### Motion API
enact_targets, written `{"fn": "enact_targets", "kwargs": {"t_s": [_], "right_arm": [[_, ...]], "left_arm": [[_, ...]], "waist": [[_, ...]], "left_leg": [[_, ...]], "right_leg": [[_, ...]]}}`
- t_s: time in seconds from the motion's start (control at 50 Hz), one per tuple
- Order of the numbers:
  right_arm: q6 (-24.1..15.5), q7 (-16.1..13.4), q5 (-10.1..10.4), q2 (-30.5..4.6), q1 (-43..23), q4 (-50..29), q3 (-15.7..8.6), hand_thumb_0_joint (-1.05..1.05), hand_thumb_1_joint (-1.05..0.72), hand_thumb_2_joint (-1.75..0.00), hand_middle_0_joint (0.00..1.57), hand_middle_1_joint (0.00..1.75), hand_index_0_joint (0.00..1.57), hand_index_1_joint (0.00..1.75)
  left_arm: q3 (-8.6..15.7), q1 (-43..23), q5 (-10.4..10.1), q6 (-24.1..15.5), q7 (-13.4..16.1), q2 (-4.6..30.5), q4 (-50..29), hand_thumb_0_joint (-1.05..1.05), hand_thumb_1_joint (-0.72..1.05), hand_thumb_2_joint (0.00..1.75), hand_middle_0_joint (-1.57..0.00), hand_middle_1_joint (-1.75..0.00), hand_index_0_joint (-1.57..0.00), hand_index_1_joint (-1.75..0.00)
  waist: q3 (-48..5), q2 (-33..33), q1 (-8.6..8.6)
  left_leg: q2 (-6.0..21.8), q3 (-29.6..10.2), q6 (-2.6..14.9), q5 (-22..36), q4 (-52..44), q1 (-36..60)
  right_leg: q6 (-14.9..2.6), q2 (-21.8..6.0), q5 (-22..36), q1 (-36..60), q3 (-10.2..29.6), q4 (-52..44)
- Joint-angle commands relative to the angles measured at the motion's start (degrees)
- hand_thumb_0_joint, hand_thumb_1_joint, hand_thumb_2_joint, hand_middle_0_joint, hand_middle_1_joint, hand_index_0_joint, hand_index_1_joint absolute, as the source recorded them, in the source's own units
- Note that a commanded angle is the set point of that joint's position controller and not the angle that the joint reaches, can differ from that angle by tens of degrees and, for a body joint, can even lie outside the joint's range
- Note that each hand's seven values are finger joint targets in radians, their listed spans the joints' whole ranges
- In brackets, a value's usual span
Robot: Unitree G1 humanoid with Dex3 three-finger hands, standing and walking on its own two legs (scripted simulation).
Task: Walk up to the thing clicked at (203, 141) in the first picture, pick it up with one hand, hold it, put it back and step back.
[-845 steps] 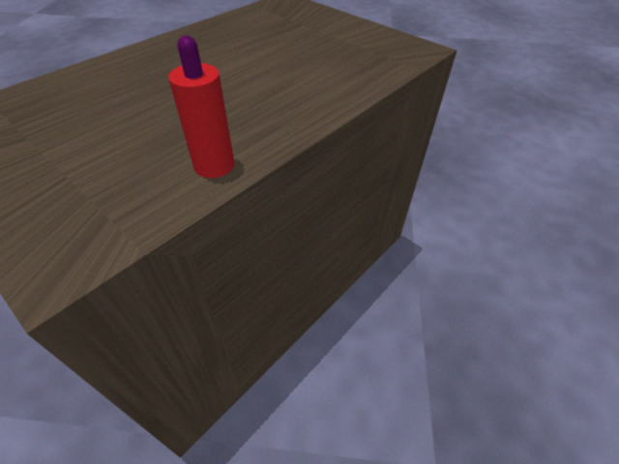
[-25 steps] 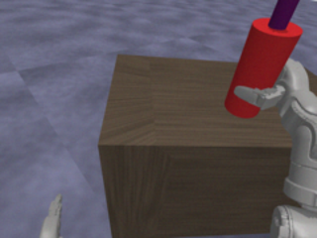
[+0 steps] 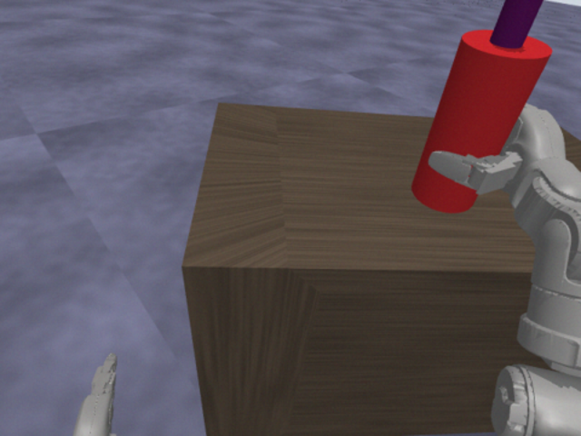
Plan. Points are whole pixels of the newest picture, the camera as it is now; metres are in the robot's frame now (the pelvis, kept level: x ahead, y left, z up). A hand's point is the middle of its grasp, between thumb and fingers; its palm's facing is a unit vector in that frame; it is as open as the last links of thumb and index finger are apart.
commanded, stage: hold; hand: right
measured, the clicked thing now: (479, 105) +0.33 -0.16 +0.35
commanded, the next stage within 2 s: crouch in 1.74 s
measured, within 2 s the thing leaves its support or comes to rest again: neither
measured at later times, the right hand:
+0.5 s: hand (467, 145) +0.33 -0.17 +0.31, palm faces +0.09 +0.99 -0.05, open 10.7 cm
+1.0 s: hand (467, 151) +0.32 -0.16 +0.31, palm faces +0.10 +0.99 -0.05, open 10.7 cm
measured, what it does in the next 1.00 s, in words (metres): stands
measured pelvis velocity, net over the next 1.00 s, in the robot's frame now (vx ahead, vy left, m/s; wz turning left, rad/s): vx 0.00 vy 0.00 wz -0.01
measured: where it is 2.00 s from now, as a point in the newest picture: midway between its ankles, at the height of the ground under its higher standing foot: outside the picture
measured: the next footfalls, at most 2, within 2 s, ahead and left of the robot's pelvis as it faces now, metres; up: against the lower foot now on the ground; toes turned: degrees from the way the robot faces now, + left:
none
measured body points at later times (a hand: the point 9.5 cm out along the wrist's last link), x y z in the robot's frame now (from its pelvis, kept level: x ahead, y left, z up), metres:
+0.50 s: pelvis -0.01 +0.00 +0.00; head -0.06 +0.04 +0.44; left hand +0.18 +0.25 -0.06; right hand +0.32 -0.22 +0.31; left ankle +0.02 +0.13 -0.73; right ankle +0.02 -0.12 -0.73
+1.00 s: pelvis +0.00 +0.00 +0.00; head -0.06 +0.04 +0.44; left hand +0.19 +0.25 -0.06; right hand +0.31 -0.22 +0.31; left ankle +0.02 +0.13 -0.73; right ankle +0.02 -0.12 -0.73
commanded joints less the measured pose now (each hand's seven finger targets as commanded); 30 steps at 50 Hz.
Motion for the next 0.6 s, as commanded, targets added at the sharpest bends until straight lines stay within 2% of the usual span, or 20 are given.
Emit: {"fn": "enact_targets", "kwargs": {"t_s": [0.0, 0.02, 0.04, 0.06, 0.08, 0.1, 0.12, 0.18, 0.26, 0.28, 0.34, 0.38, 0.4, 0.42, 0.44, 0.46, 0.5, 0.52, 0.54, 0.58], "right_arm": [[-8.6, -0.2, 1.6, -16.1, -34.5, -20.7, -7.0, 0.00, -0.01, -1.30, 1.18, 1.40, 1.25, 1.40], [-8.6, -0.3, 1.9, -16.3, -33.9, -20.7, -7.2, 0.00, -0.04, -1.30, 1.19, 1.40, 1.25, 1.40], [-8.7, -0.4, 2.2, -17.4, -33.6, -21.2, -8.5, 0.00, -0.03, -1.29, 1.19, 1.39, 1.25, 1.39], [-8.6, -0.4, 2.1, -16.6, -32.8, -20.5, -7.9, 0.00, 0.01, -1.30, 1.19, 1.41, 1.25, 1.41], [-8.7, -0.5, 2.2, -17.5, -32.0, -19.6, -8.8, 0.00, -0.01, -1.31, 1.19, 1.42, 1.26, 1.42], [-8.8, -0.4, 2.6, -16.5, -32.4, -20.5, -7.9, 0.00, 0.00, -1.31, 1.19, 1.41, 1.26, 1.41], [-8.7, -0.6, 2.6, -17.5, -32.0, -20.4, -8.9, 0.00, -0.01, -1.31, 1.19, 1.41, 1.25, 1.41], [-8.3, -0.6, 2.8, -16.0, -33.3, -21.2, -7.3, 0.00, -0.03, -1.32, 1.21, 1.43, 1.27, 1.43], [-7.9, 0.0, 2.5, -13.3, -35.0, -20.3, -3.8, 0.00, -0.03, -1.32, 1.20, 1.42, 1.27, 1.42], [-7.6, 0.2, 2.4, -13.5, -35.4, -19.2, -3.8, 0.00, -0.04, -1.33, 1.22, 1.44, 1.28, 1.44], [-7.1, 0.6, 2.1, -12.3, -36.6, -17.8, -2.4, 0.00, -0.01, -1.33, 1.20, 1.44, 1.27, 1.44], [-7.2, 0.5, 2.2, -13.9, -36.8, -16.1, -4.4, 0.00, -0.03, -1.34, 1.21, 1.45, 1.28, 1.45], [-7.2, 0.5, 2.1, -14.4, -37.3, -16.1, -4.5, 0.00, -0.01, -1.33, 1.20, 1.44, 1.27, 1.44], [-7.1, 0.1, 2.1, -17.0, -36.3, -14.4, -7.2, 0.00, -0.04, -1.33, 1.21, 1.43, 1.27, 1.43], [-7.3, 0.1, 2.1, -15.4, -37.1, -14.2, -5.8, 0.00, -0.03, -1.33, 1.21, 1.44, 1.27, 1.44], [-7.5, -0.3, 2.1, -18.0, -36.3, -13.1, -8.6, 0.00, -0.03, -1.32, 1.20, 1.42, 1.26, 1.42], [-7.8, -0.6, 2.3, -17.9, -36.2, -13.4, -8.8, 0.00, 0.00, -1.33, 1.21, 1.44, 1.27, 1.44], [-8.0, -0.8, 2.0, -19.2, -35.8, -12.7, -9.8, 0.00, -0.03, -1.34, 1.22, 1.45, 1.28, 1.45], [-8.1, -1.0, 2.2, -19.9, -35.5, -13.0, -10.7, 0.00, 0.00, -1.34, 1.22, 1.45, 1.28, 1.45], [-8.7, -0.9, 2.2, -18.3, -35.7, -14.8, -9.0, 0.00, 0.00, -1.33, 1.21, 1.44, 1.28, 1.44]], "left_arm": [[2.8, -10.8, 0.1, -3.7, 0.6, 6.3, -12.3, 0.00, -0.55, 0.05, -0.05, -0.05, -0.05, -0.05], [2.4, -11.0, -0.1, -3.7, 0.5, 5.9, -12.6, 0.00, -0.55, 0.05, -0.05, -0.05, -0.05, -0.05], [2.7, -10.4, -0.1, -3.7, 0.6, 5.9, -12.7, 0.00, -0.55, 0.05, -0.05, -0.05, -0.05, -0.05], [2.4, -9.3, 0.0, -3.5, 0.7, 5.7, -12.1, 0.00, -0.56, 0.06, -0.05, -0.05, -0.05, -0.05], [2.1, -8.3, 0.1, -3.3, 0.7, 5.5, -11.2, 0.00, -0.56, 0.05, -0.05, -0.05, -0.05, -0.05], [2.5, -9.0, -0.1, -3.4, 0.6, 5.7, -11.5, 0.00, -0.55, 0.05, -0.05, -0.05, -0.05, -0.05], [3.8, -8.4, -0.1, -3.5, 0.8, 6.9, -12.0, 0.00, -0.56, 0.06, -0.05, -0.05, -0.05, -0.05], [4.5, -8.0, 0.1, -3.5, 0.7, 7.3, -11.0, 0.00, -0.56, 0.05, -0.05, -0.05, -0.05, -0.05], [0.5, -10.0, -0.1, -4.1, 0.2, 4.2, -9.4, 0.00, -0.56, 0.05, -0.05, -0.05, -0.05, -0.05], [1.9, -9.3, -0.1, -4.2, 0.5, 5.0, -8.9, 0.00, -0.55, 0.05, -0.05, -0.05, -0.05, -0.05], [1.6, -10.6, 0.1, -4.8, 0.4, 5.4, -8.2, 0.00, -0.56, 0.05, -0.05, -0.05, -0.05, -0.05], [3.9, -11.9, 0.0, -5.1, 0.8, 7.8, -9.5, 0.00, -0.55, 0.04, -0.05, -0.06, -0.06, -0.05], [3.5, -12.5, 0.1, -5.4, 0.7, 7.6, -11.8, 0.00, -0.55, 0.05, -0.05, -0.05, -0.05, -0.05], [4.4, -10.0, 0.2, -5.0, 0.8, 8.0, -8.2, 0.00, -0.55, 0.04, -0.05, -0.05, -0.05, -0.05], [2.1, -11.3, 0.1, -5.1, 0.5, 6.2, -10.2, 0.00, -0.55, 0.04, -0.05, -0.06, -0.05, -0.05], [3.1, -9.4, 0.1, -4.7, 0.8, 6.5, -8.0, 0.00, -0.55, 0.05, -0.05, -0.05, -0.05, -0.05], [3.0, -10.1, 0.3, -4.8, 0.7, 6.6, -9.6, 0.00, -0.55, 0.05, -0.05, -0.05, -0.05, -0.05], [3.0, -9.2, 0.4, -4.5, 0.7, 6.4, -9.1, 0.00, -0.55, 0.05, -0.05, -0.05, -0.05, -0.05], [4.2, -8.9, 0.3, -4.4, 0.8, 7.6, -9.4, 0.00, -0.55, 0.05, -0.05, -0.05, -0.05, -0.05], [1.7, -9.0, 0.2, -4.4, 0.3, 5.5, -9.6, 0.00, -0.55, 0.05, -0.05, -0.05, -0.05, -0.05]], "waist": [[-15.5, 2.5, -0.74], [-14.6, 2.5, -0.66], [-14.7, 3.1, -0.57], [-14.4, 3.7, 0.06], [-13.5, 3.1, -0.43], [-13.0, 2.7, -0.19], [-13.8, 2.9, 0.08], [-13.6, 1.0, 0.71], [-11.6, -0.6, 0.43], [-12.5, -0.5, 1.11], [-12.4, -0.7, 1.20], [-13.6, 1.9, 0.85], [-15.0, 1.9, 0.78], [-14.2, 1.5, 0.24], [-13.3, 2.8, 0.10], [-13.1, 2.8, -0.31], [-13.3, 3.3, -0.74], [-12.8, 3.6, -0.48], [-12.8, 4.1, -0.70], [-12.4, 2.9, -0.86]], "left_leg": [[-0.9, 2.4, 0.50, 8.4, -5.5, 2.7], [-0.8, 2.2, 0.38, 7.9, -5.6, 2.5], [-0.9, 2.2, 0.32, 7.9, -5.6, 2.5], [-1.1, 2.4, 0.35, 8.6, -5.5, 1.8], [-1.1, 2.4, 0.38, 9.3, -5.4, 1.7], [-1.3, 2.5, 0.42, 8.2, -5.2, 1.1], [-1.3, 2.5, 0.39, 9.3, -5.1, 1.2], [-1.2, 2.4, 0.51, 9.4, -5.1, 0.5], [-1.5, 2.5, 0.75, 7.4, -5.2, -0.7], [-1.5, 2.7, 0.69, 7.6, -5.3, -0.8], [-1.3, 2.5, 0.63, 6.8, -5.6, -0.7], [-1.6, 2.9, 0.46, 6.2, -5.6, 0.1], [-1.4, 2.9, 0.50, 7.5, -5.4, 0.8], [-1.4, 3.0, 0.50, 7.0, -5.6, 0.4], [-1.3, 3.0, 0.38, 6.6, -5.7, 0.7], [-1.1, 2.8, 0.34, 6.3, -5.7, 1.0], [-1.2, 2.8, 0.31, 6.4, -5.8, 1.3], [-1.0, 2.7, 0.25, 6.0, -6.1, 1.2], [-1.1, 2.6, 0.26, 5.4, -6.1, 0.9], [-0.9, 2.2, 0.36, 6.1, -5.9, 1.1]], "right_leg": [[-1.16, 1.0, 9.0, 6.9, -0.2, -4.2], [-1.21, 1.2, 8.3, 6.1, -0.5, -4.1], [-1.36, 1.1, 8.1, 6.6, -0.5, -4.0], [-1.32, 0.9, 8.9, 6.9, -0.4, -4.1], [-1.18, 0.9, 9.6, 6.6, -0.3, -4.1], [-1.06, 0.8, 8.7, 6.3, -0.1, -4.3], [-0.95, 0.7, 9.9, 7.1, -0.2, -4.2], [-1.06, 0.7, 9.9, 7.7, 0.0, -4.1], [-0.68, 0.4, 8.3, 6.7, 0.3, -4.7], [-0.71, 0.3, 8.7, 7.5, 0.6, -4.7], [-0.71, 0.7, 7.2, 7.0, 0.3, -4.8], [-0.67, 0.6, 6.7, 7.2, 0.6, -4.9], [-0.78, 0.8, 7.8, 7.5, 0.5, -4.6], [-0.66, 0.8, 7.4, 7.1, 0.5, -4.7], [-0.77, 0.9, 7.1, 6.2, 0.3, -4.9], [-0.91, 1.1, 6.7, 5.9, 0.2, -4.6], [-0.98, 1.1, 6.8, 5.4, 0.1, -4.7], [-1.12, 1.3, 6.3, 5.1, -0.2, -4.7], [-1.29, 1.2, 5.6, 5.1, -0.2, -4.7], [-1.21, 1.2, 6.3, 4.9, -0.5, -4.5]]}}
